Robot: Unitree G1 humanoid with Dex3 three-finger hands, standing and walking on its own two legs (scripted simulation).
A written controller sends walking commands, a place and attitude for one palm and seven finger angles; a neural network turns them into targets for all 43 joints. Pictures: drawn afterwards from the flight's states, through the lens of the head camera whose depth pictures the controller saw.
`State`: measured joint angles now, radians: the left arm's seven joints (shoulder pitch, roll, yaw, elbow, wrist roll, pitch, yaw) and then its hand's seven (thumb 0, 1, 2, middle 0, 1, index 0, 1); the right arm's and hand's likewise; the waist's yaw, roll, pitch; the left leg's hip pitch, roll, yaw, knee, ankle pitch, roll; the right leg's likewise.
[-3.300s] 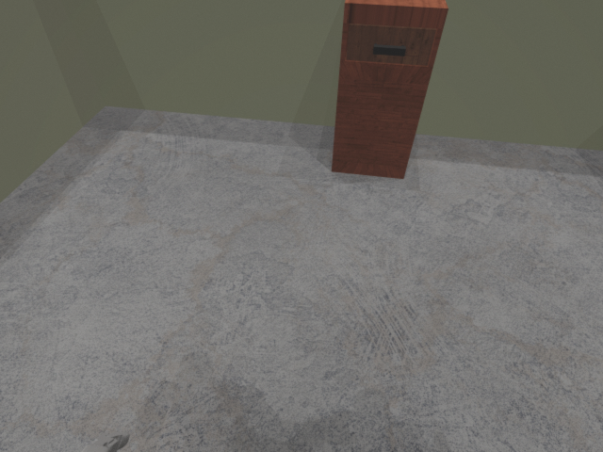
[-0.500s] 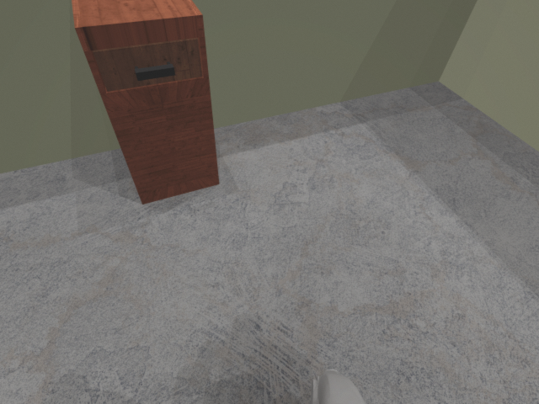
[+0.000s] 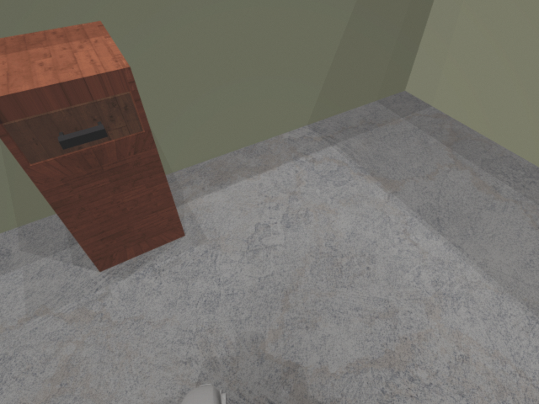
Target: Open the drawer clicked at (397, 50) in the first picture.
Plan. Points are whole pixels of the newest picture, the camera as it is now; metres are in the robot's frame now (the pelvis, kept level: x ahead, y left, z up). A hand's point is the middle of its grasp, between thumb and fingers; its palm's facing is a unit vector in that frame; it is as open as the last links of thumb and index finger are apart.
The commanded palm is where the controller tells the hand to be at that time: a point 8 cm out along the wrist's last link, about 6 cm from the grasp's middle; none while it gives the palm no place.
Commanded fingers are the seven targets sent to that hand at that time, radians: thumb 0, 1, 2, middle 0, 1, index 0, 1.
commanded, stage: walk to a spot facing it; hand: left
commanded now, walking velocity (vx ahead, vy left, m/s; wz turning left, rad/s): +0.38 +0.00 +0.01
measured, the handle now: (82, 133) +0.85 +0.60 -0.10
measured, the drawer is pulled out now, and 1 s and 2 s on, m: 0.00 0.00 0.00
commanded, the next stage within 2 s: turn to face it in 0.36 s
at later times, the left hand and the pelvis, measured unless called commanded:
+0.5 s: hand (147, 370) +0.22 +0.24 -0.18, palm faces -0.02 -0.99 -0.16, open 7.4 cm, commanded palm none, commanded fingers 0.00 0.90 0.90 -0.20 -0.30 -0.20 -0.30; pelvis +0.19 +0.06 +0.00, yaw -7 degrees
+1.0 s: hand (174, 307) +0.34 +0.22 -0.17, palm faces +0.14 -0.97 -0.19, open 7.3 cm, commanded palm none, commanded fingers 0.00 0.90 0.90 -0.20 -0.30 -0.20 -0.30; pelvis +0.25 +0.03 -0.01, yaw +8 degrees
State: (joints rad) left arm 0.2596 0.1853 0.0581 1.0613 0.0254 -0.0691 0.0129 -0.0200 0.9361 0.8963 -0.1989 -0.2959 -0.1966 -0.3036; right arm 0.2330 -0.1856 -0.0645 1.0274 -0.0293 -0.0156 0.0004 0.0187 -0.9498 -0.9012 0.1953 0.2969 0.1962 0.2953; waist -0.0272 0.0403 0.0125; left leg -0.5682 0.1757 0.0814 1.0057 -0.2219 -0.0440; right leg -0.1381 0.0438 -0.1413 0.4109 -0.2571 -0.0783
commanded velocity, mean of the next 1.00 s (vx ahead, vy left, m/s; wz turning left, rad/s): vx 0.11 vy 0.00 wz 0.20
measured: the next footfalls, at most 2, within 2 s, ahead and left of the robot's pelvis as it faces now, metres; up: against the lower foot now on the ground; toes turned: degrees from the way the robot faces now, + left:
left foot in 0.22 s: +0.23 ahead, +0.15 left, +0.00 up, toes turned +10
right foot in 0.68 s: +0.35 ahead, -0.10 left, +0.00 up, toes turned -12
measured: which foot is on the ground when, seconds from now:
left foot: up 0.00-0.20, down 0.22-0.70, up 0.72-1.00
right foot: down 0.00-0.24, up 0.26-0.66, down 0.68-1.00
